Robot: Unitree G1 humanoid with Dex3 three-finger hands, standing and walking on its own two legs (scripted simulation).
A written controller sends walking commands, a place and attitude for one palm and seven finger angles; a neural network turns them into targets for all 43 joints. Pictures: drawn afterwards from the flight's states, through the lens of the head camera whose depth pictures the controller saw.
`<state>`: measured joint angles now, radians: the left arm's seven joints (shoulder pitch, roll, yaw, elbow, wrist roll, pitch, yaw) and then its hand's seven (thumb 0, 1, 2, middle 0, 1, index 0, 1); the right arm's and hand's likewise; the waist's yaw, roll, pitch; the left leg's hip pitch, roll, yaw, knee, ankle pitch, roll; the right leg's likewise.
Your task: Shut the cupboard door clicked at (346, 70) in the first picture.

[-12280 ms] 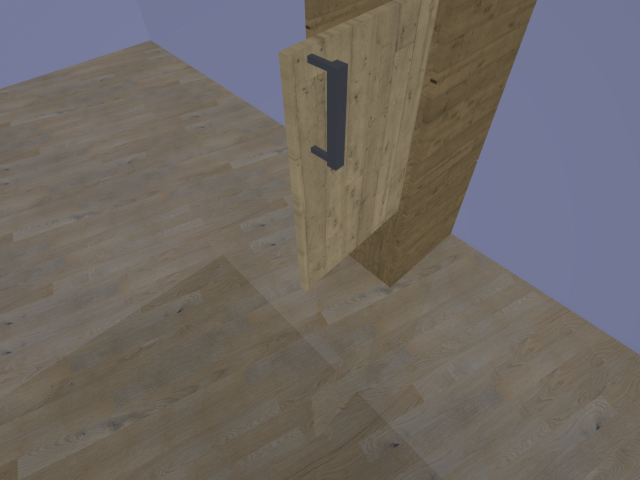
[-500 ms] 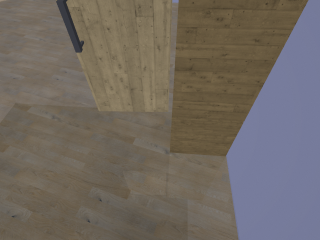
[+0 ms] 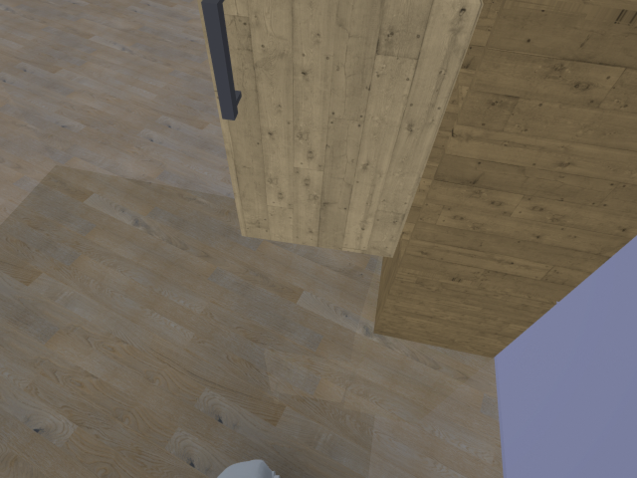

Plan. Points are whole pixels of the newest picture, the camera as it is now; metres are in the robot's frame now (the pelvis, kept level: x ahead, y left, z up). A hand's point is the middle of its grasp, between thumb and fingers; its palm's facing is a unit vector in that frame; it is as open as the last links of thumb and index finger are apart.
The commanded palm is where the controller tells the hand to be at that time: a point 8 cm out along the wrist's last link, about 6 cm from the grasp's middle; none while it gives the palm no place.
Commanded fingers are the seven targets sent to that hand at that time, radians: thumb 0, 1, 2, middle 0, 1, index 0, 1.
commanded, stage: take the last steps up to it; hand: left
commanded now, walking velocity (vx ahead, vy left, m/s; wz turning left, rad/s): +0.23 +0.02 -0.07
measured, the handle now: (226, 57) +0.64 +0.21 +0.16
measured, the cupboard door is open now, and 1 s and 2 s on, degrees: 93 93 93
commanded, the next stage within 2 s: come to a stop and stand still in 0.22 s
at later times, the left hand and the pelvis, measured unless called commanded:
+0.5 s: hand (220, 396) +0.24 +0.17 -0.15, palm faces -0.03 -0.98 -0.20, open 7.2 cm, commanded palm none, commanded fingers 0.00 0.90 0.90 -0.20 -0.30 -0.20 -0.30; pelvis +0.14 +0.01 +0.01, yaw -2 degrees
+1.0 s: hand (190, 443) +0.17 +0.20 -0.16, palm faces -0.04 -0.97 -0.25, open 7.4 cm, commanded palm none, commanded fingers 0.00 0.90 0.90 -0.20 -0.30 -0.20 -0.30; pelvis +0.14 +0.02 +0.01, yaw -4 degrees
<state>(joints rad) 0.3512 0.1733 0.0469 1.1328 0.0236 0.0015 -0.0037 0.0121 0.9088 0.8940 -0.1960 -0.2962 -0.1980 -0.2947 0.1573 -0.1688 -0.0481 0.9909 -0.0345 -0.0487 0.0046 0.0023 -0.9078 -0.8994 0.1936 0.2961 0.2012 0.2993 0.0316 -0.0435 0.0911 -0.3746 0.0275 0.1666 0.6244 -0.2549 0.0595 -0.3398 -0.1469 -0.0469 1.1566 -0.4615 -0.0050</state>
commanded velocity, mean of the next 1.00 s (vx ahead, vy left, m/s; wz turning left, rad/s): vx -0.04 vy -0.01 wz -0.01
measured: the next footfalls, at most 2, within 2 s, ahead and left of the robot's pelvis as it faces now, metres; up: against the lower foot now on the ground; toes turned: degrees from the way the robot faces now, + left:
right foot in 0.36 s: +0.15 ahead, -0.09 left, +0.00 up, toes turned -4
left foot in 0.60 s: +0.18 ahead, +0.13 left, +0.00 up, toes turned +1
